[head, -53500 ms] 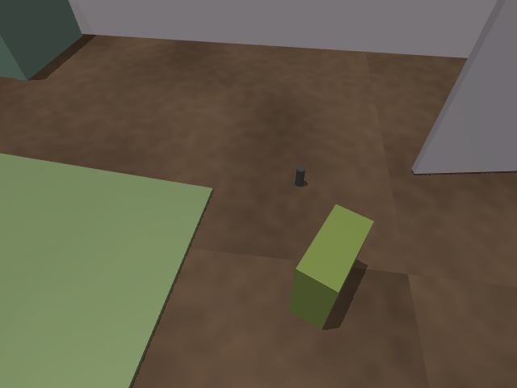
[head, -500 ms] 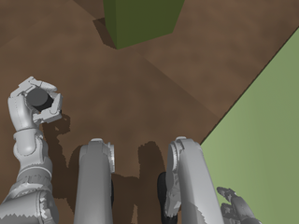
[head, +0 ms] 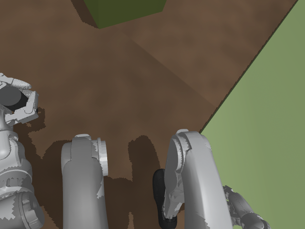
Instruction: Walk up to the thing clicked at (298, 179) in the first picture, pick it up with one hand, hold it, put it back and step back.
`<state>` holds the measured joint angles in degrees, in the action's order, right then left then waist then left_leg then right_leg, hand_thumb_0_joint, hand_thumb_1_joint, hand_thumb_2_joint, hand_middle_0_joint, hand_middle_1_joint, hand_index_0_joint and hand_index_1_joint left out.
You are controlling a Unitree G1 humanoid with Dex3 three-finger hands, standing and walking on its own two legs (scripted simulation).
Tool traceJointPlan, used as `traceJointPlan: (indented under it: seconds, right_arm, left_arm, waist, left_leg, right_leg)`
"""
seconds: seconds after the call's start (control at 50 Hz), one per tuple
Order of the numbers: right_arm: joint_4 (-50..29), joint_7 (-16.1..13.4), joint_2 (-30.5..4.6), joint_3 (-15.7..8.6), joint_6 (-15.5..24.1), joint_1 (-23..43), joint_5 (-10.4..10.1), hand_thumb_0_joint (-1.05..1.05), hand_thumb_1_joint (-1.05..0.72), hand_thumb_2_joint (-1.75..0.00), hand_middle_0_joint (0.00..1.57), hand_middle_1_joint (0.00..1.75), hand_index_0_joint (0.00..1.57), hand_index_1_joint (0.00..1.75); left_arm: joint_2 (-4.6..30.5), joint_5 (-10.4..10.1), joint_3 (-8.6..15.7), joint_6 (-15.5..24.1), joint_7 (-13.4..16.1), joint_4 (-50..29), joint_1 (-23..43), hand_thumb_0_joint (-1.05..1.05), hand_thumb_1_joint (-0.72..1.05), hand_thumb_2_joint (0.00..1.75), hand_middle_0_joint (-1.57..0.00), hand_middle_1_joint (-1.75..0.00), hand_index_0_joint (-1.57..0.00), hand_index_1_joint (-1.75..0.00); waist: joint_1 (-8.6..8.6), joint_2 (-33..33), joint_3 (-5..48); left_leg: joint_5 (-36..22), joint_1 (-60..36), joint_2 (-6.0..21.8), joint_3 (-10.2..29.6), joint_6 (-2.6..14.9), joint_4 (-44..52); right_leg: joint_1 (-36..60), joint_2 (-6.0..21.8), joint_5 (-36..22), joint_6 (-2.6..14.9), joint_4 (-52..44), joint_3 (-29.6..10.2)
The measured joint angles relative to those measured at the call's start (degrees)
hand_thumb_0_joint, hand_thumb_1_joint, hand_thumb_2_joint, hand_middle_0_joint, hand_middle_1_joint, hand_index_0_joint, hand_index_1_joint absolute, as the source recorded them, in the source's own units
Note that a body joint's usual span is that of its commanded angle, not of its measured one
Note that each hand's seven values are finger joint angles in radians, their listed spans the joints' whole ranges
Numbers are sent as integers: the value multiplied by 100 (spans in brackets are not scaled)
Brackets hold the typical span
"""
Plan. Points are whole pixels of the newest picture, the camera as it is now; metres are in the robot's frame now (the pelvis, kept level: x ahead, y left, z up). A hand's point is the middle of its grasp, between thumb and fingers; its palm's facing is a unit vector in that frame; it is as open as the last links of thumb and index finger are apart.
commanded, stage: crouch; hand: left
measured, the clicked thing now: (20, 104) +0.40 +0.31 -0.10
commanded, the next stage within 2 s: lower in 0.24 s
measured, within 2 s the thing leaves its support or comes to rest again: rests again in 1.64 s
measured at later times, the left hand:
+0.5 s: hand (31, 106) +0.41 +0.29 -0.14, palm faces +0.35 -0.94 -0.01, open 5.4 cm
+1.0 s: hand (41, 110) +0.41 +0.29 -0.20, palm faces +0.33 -0.94 -0.01, open 5.4 cm
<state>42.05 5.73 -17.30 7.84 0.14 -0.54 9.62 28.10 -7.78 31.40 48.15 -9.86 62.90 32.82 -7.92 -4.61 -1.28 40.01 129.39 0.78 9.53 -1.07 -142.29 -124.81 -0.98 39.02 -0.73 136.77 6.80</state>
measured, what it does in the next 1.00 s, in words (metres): stands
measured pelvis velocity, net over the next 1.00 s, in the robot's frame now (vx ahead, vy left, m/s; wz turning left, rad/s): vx -0.01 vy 0.01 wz -0.10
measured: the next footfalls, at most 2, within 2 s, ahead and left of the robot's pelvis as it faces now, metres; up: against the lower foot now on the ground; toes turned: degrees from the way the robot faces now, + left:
none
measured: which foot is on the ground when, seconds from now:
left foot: down 0.00-1.00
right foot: down 0.00-1.00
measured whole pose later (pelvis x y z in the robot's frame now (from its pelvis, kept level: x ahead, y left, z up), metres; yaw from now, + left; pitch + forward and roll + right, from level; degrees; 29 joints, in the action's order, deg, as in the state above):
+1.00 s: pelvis -0.01 +0.01 -0.03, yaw -6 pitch +15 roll -15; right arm 36.0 7.8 -21.1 23.5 -0.4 8.5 18.0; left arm 43.1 -7.8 33.4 59.6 -5.9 78.9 33.8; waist -12.4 -12.9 -14.6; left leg 41.0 128.1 0.5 17.8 -0.4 -151.9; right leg -120.3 -3.4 37.1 -3.1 139.7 13.0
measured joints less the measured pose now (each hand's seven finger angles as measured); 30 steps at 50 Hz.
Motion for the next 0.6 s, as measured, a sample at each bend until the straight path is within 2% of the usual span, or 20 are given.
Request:
traceJointPlan:
  seconds: [0.4,0.52,0.6]
  right_arm:
    - [-188,115,-115,465,-79,236,250,0,-91,-90,20,30,20,30]
    - [-266,154,-188,716,-69,372,331,0,-91,-90,20,30,20,30]
    - [-361,174,-208,881,-54,475,432,0,-92,-90,20,30,20,30]
  left_arm:
    - [426,-21,74,258,46,232,-84,3,17,107,-94,-112,-102,-107]
    - [651,-129,155,477,124,746,-3,3,17,107,-94,-112,-102,-107]
    - [828,-88,254,623,185,1011,25,3,17,106,-94,-112,-102,-107]
  waist:
    - [-147,-222,-447]
    - [-254,-302,-614]
    - [-325,-443,-785]
  left_leg:
    - [31,74,-24,292,4,-447]
    - [42,53,-17,391,16,-569]
    - [52,34,-6,482,20,-674]
  right_leg:
    - [43,-65,-60,-64,229,226]
    - [91,-103,-94,-100,272,299]
    - [129,-142,-135,-126,303,366]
